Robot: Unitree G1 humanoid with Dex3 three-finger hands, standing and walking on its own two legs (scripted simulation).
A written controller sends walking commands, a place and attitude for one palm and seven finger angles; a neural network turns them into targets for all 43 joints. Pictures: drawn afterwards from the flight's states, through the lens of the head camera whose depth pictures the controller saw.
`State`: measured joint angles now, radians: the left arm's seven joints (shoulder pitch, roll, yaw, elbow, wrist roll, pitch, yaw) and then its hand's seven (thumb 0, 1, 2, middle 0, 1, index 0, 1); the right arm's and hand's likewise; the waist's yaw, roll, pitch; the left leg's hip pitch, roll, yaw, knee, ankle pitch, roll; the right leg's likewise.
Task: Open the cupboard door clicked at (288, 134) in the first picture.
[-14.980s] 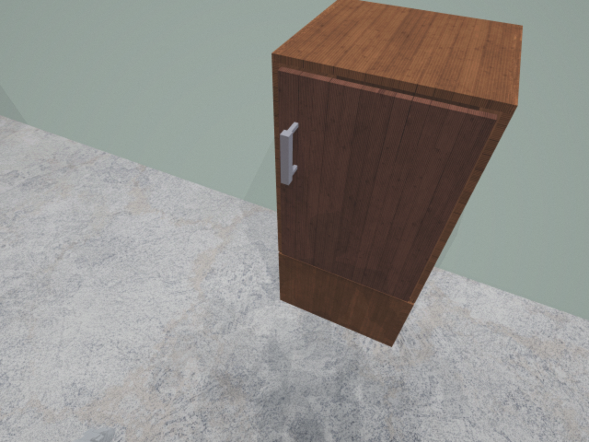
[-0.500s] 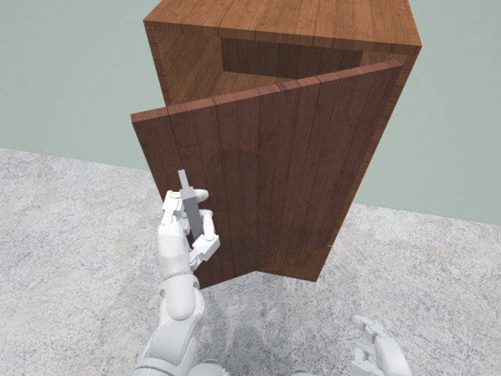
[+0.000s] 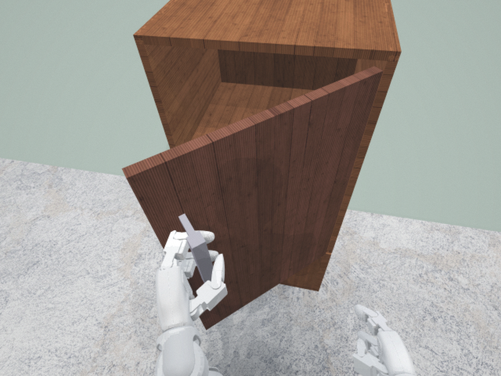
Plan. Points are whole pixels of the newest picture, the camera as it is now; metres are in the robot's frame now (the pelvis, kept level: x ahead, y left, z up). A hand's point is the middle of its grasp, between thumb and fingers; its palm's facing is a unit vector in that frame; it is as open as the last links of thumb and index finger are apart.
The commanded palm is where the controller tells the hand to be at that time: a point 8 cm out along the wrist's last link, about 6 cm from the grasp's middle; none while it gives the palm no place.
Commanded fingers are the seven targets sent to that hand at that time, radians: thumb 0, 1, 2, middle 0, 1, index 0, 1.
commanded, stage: open thumb and fingers to let go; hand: left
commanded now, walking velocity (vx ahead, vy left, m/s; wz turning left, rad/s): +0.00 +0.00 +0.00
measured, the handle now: (197, 252) +0.30 +0.10 +0.06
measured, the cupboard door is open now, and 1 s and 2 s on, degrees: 44 46 46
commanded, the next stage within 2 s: slide the hand sideways off the handle in 0.64 s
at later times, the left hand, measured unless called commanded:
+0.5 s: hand (209, 281) +0.25 +0.07 +0.06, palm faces +0.20 -0.98 +0.00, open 14.2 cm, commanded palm +0.21 +0.11 +0.06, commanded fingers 0.00 -0.50 0.30 -0.19 -0.55 -0.19 -0.55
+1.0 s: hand (204, 317) +0.20 +0.07 +0.06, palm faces -0.28 -0.96 +0.02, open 16.5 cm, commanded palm +0.20 +0.12 +0.06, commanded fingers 0.00 -0.50 0.30 -0.15 -0.30 -0.15 -0.30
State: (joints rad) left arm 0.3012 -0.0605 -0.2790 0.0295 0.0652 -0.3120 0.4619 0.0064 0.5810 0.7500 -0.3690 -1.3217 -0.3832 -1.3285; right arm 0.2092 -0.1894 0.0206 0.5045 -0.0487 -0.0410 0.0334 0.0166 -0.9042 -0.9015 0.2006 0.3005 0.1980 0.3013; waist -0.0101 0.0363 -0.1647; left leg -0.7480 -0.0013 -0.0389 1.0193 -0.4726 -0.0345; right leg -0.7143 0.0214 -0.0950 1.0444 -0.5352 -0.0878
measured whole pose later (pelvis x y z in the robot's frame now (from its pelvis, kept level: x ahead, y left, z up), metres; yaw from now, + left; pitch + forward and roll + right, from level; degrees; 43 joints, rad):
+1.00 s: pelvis -0.01 +0.04 -0.01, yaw -1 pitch +12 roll -1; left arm 0.39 0.10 -0.32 -0.15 -0.04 -0.32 -0.03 -0.01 -0.50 0.30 -0.12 -0.31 -0.11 -0.30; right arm 0.26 -0.23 0.01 0.39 0.00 -0.04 0.02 0.02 -0.90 -0.90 0.20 0.30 0.20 0.30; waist -0.01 0.06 -0.13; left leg -0.82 -0.02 -0.01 1.12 -0.51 0.02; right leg -0.77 0.00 -0.07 1.11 -0.55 -0.04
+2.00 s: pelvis -0.01 +0.05 -0.03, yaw -2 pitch +13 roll -2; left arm 0.69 0.20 -0.08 -0.35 -0.18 -0.33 -0.21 -0.01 -0.50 0.30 -0.15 -0.30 -0.15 -0.30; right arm 0.27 -0.22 0.00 0.33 0.04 0.00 -0.03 0.02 -0.90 -0.90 0.20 0.30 0.20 0.30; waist 0.00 0.04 -0.17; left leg -0.90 0.00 -0.02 1.21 -0.55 0.02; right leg -0.83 0.02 -0.08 1.17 -0.57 -0.03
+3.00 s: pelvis +0.02 +0.07 +0.06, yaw -2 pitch +0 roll -1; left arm 0.61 0.33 0.19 -0.50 -0.06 0.02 0.13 0.00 0.18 0.59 -0.18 -0.30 -0.18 -0.30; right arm 0.26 -0.21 0.07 0.52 0.02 -0.08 -0.10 0.02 -0.90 -0.90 0.20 0.30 0.20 0.30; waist 0.06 0.06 -0.07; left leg -0.29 -0.03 0.01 0.65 -0.35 0.05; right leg -0.23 0.00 -0.03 0.59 -0.35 0.01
